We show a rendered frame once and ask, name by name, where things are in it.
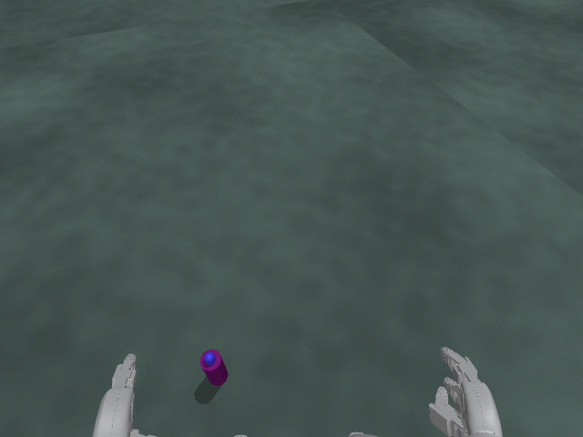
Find left robot hand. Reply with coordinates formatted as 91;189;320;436
93;353;157;437

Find bottle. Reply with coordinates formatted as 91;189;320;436
200;350;228;386

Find right robot hand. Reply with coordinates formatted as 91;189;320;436
429;347;503;437

